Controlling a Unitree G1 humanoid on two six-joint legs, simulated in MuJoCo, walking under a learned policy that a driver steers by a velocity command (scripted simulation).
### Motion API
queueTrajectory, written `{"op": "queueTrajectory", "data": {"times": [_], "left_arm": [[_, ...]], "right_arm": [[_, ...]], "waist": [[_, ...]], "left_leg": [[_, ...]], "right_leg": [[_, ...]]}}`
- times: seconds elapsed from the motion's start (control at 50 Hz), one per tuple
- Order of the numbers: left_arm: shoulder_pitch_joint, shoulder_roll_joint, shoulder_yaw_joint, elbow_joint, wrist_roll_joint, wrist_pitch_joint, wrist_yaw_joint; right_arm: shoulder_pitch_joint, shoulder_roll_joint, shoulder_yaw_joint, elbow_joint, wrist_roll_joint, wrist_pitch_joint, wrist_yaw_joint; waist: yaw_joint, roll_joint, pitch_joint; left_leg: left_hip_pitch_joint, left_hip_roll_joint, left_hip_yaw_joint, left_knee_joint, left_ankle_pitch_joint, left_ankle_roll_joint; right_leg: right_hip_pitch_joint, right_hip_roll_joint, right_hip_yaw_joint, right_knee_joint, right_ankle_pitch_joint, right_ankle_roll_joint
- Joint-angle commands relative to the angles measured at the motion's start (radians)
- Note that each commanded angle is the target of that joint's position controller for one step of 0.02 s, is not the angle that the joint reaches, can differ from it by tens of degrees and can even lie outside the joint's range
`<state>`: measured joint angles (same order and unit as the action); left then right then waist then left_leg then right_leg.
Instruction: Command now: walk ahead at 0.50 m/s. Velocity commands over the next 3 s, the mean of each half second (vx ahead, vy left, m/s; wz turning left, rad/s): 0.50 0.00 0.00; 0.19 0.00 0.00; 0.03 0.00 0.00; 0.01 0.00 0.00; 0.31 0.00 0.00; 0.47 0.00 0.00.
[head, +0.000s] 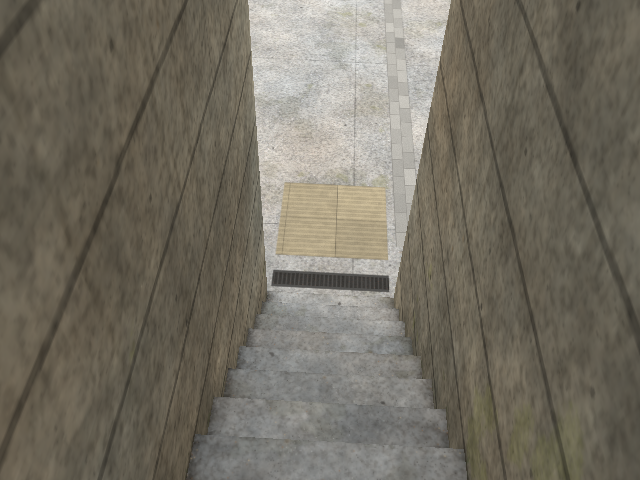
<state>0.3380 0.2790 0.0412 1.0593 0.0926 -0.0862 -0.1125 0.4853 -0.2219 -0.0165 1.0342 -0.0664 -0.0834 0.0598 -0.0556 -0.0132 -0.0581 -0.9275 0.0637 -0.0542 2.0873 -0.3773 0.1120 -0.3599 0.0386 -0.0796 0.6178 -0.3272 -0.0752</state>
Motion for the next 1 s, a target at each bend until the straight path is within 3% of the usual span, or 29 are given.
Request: {"op": "queueTrajectory", "data": {"times": [0.02,0.06,0.1,0.14,0.18,0.22,0.3,0.34,0.36,0.38,0.4,0.46,0.5,0.52,0.56,0.6,0.68,0.7,0.72,0.74,0.76,0.78,0.8,0.82,0.84,0.86,0.9,0.96,1.0], "left_arm": [[0.007,-0.106,-0.054,-0.035,0.032,-0.038,0.035],[-0.074,-0.083,-0.063,-0.113,-0.015,-0.082,0.069],[-0.09,0.026,-0.053,-0.12,-0.002,-0.091,0.078],[0.025,0.002,-0.063,-0.091,-0.026,-0.085,0.092],[0.248,-0.052,-0.066,-0.027,-0.018,-0.063,0.104],[0.3,-0.125,-0.078,-0.06,-0.062,-0.037,0.12],[0.092,0.085,-0.018,-0.145,-0.061,-0.005,0.078],[0.023,0.079,-0.022,-0.121,0.003,-0.008,0.049],[0.036,0.072,-0.013,-0.128,-0.04,-0.003,0.032],[0.085,0.086,-0.004,-0.058,-0.009,0.009,-0.023],[0.189,-0.023,-0.012,-0.076,-0.027,0.005,-0.05],[0.047,-0.087,-0.062,-0.207,-0.046,0.001,0.02],[0.058,-0.101,-0.083,-0.185,0.002,0.019,0.041],[0.111,-0.043,-0.058,-0.125,-0.01,0.03,0.023],[0.145,-0.017,-0.048,-0.064,0.001,0.029,-0.033],[0.025,0.03,-0.039,-0.096,0.032,0.028,-0.038],[-0.049,0.046,-0.041,-0.101,-0.012,0.057,-0.004],[-0.265,-0.024,-0.036,-0.19,-0.103,0.036,0.109],[0.029,-0.023,-0.07,-0.082,0.035,0.067,0.033],[0.099,0.031,-0.025,-0.084,0.022,0.058,0.007],[-0.049,0.02,-0.011,-0.138,-0.117,0.025,0.1],[0.219,0.195,0.024,-0.084,-0.02,0.046,0.042],[0.286,0.285,0.066,-0.108,-0.032,0.036,0.012],[0.355,0.136,0.03,-0.048,-0.115,0.006,0.09],[0.368,0.265,0.041,-0.115,-0.003,0.009,-0.007],[0.254,0.201,0.029,-0.19,-0.013,-0.002,-0.048],[0.065,0.092,-0.015,-0.206,-0.009,0.003,-0.065],[0.052,-0.01,-0.056,-0.192,-0.04,-0.036,-0.013],[0.061,0.021,-0.067,-0.195,-0.041,-0.059,0.016]], "right_arm": [[0.017,0.073,0.033,-0.104,-0.029,0.006,-0.014],[-0.02,0.006,0.008,-0.086,-0.038,0.003,0.017],[-0.007,-0.027,-0.005,-0.046,-0.063,-0.01,0.032],[-0.121,-0.088,-0.014,-0.092,-0.087,-0.008,0.018],[-0.283,-0.048,-0.007,-0.163,-0.049,-0.001,-0.009],[-0.345,-0.016,0.021,-0.168,-0.037,-0.002,-0.003],[-0.339,-0.061,0.02,-0.223,-0.054,0.021,0.032],[-0.025,-0.081,0.017,-0.153,-0.075,0.014,0.016],[0.121,-0.153,-0.035,-0.114,-0.01,-0.012,0.009],[0.287,-0.223,-0.087,-0.063,0.002,-0.012,0.008],[0.3,-0.263,-0.094,-0.073,-0.01,-0.006,0.017],[0.171,-0.154,-0.064,-0.041,-0.026,-0.007,0.015],[-0.002,0.121,0.031,-0.04,-0.063,-0.024,0.003],[-0.112,0.134,0.044,-0.093,-0.027,-0.039,-0.014],[-0.124,-0.089,0.003,-0.123,-0.052,-0.071,-0.017],[-0.003,-0.106,-0.002,-0.095,-0.013,-0.099,-0.057],[-0.018,-0.125,0.003,-0.106,-0.018,-0.034,-0.039],[0.056,-0.072,-0.034,-0.082,0.14,-0.003,-0.105],[0.017,-0.128,0.012,-0.049,-0.054,-0.019,-0.059],[-0.046,-0.127,0.003,-0.084,-0.01,-0.014,-0.044],[0.048,-0.083,-0.032,-0.079,0.063,0.036,-0.102],[0.046,-0.135,-0.004,-0.022,-0.062,0.024,-0.009],[0.258,-0.012,-0.008,0.004,-0.01,0.008,0.037],[0.055,0.036,-0.006,-0.1,0.103,0.037,-0.096],[-0.029,-0.048,0.023,-0.175,0.085,-0.011,-0.019],[-0.041,-0.089,0.008,-0.194,0.082,-0.034,-0.011],[-0.027,0.037,0.07,-0.229,0.07,-0.011,-0.037],[0.069,-0.017,0.053,-0.202,0.03,0.012,-0.033],[-0.023,-0.028,0.047,-0.224,0.029,0.01,-0.015]], "waist": [[-0.053,0.07,0.143],[-0.035,0.095,0.087],[-0.064,0.009,0.044],[0.015,-0.037,0.013],[0.124,-0.007,0.018],[0.18,0.113,0.053],[0.124,0.038,0.126],[0.009,0.021,0.049],[-0.049,0.16,0.025],[-0.115,0.192,-0.058],[-0.022,0.267,-0.24],[-0.012,-0.031,-0.068],[0.109,-0.082,0.101],[0.133,-0.113,0.102],[0.173,0.042,0.041],[0.065,0.032,0.024],[0.066,0.049,0.087],[-0.024,-0.019,0.032],[0.076,0.1,0.175],[0.107,-0.036,0.17],[0.039,-0.017,0.139],[0.098,-0.019,0.049],[0.067,-0.387,-0.201],[0.104,-0.12,-0.195],[0.122,-0.221,-0.217],[0.082,-0.154,-0.206],[-0.032,-0.009,0.019],[-0.063,0.027,0.052],[-0.001,0.001,0.056]], "left_leg": [[-0.334,0.14,-0.104,-0.318,0.465,0.03],[0.033,0.106,0.007,-0.74,0.699,-0.024],[0.266,0.071,0.059,-0.743,0.73,-0.084],[-0.089,0.105,-0.065,-0.928,0.79,-0.11],[-0.363,0.113,-0.073,-1.031,0.672,-0.14],[-0.187,0.099,-0.01,-1.411,0.872,-0.153],[0.332,-0.002,0.103,-1.49,0.646,-0.137],[0.619,0.037,0.044,-1.482,0.68,-0.076],[0.8,-0.013,0.164,-1.8,0.573,-0.063],[1.185,0.046,0.091,-1.693,0.687,0.05],[1.555,0.207,-0.075,-1.336,1.174,0.224],[1.152,0.35,-0.454,-1.573,0.065,0.256],[0.603,0.309,-0.301,-1.603,0.306,0.22],[0.302,0.218,-0.155,-1.553,0.414,0.223],[-0.081,0.041,0.013,-1.477,0.372,0.169],[0.311,0.071,-0.03,-1.317,0.375,0.109],[0.199,0.092,-0.09,-1.139,-0.023,0.075],[0.407,0.065,-0.006,-1.155,0.085,0.014],[0.19,0.171,-0.177,-0.958,-0.083,0.01],[0.257,0.131,-0.121,-0.906,-0.034,0.01],[0.532,0.013,0.016,-0.843,0.196,0.046],[0.357,0.046,-0.115,-0.498,0.062,-0.023],[-0.036,-0.137,0.106,0.051,-0.501,-0.122],[-0.149,-0.148,0.067,0.047,-0.662,-0.085],[-0.381,-0.074,0.078,0.252,-0.551,-0.157],[-0.429,-0.001,0.033,0.21,-0.465,-0.192],[-0.292,0.121,-0.132,-0.023,-0.087,-0.217],[-0.176,0.133,-0.077,-0.265,0.209,-0.244],[-0.228,0.125,-0.026,-0.39,0.307,-0.26]], "right_leg": [[-0.075,-0.295,0.305,-0.153,0.197,-0.192],[-0.382,-0.178,0.123,-0.168,0.209,-0.189],[-0.516,-0.108,0.081,-0.055,0.194,-0.17],[-0.092,-0.189,0.23,0.091,0.193,-0.197],[0.239,-0.259,0.385,0.237,0.233,-0.233],[0.145,-0.181,0.308,0.363,0.117,-0.202],[-0.246,-0.135,0.354,0.382,0.057,-0.203],[-0.249,-0.178,0.468,0.648,0.14,-0.216],[-0.218,-0.126,0.354,0.806,0.179,-0.156],[-0.445,-0.008,0.234,1.269,0.079,-0.072],[-0.847,0.064,0.098,1.64,-0.484,0.001],[-1.208,-0.126,0.227,1.398,-0.142,0.033],[-0.98,-0.289,0.281,0.927,0.218,0.026],[-0.687,-0.268,0.228,0.663,0.484,0.047],[-0.177,-0.133,0.037,0.829,0.632,0.069],[-0.466,-0.176,0.149,0.482,0.763,0.069],[-0.148,-0.131,0.103,0.111,0.886,0.08],[-0.065,-0.064,0.058,-0.035,0.874,0.114],[-0.037,-0.162,0.124,0.071,0.985,0.043],[0.005,-0.108,0.029,-0.087,0.816,0.046],[0.04,-0.102,0.072,-0.433,0.664,0.046],[0.303,-0.147,0.076,-0.292,0.878,-0.054],[0.765,-0.284,0.162,0.033,1.412,-0.254],[0.802,-0.44,0.323,0.116,1.619,-0.166],[0.727,-0.406,0.354,0.03,1.404,-0.219],[0.643,-0.421,0.406,0.026,1.22,-0.205],[0.098,-0.526,0.531,-0.176,0.769,-0.261],[-0.171,-0.271,0.297,-0.154,0.243,-0.153],[-0.151,-0.204,0.29,-0.126,0.061,-0.083]]}}
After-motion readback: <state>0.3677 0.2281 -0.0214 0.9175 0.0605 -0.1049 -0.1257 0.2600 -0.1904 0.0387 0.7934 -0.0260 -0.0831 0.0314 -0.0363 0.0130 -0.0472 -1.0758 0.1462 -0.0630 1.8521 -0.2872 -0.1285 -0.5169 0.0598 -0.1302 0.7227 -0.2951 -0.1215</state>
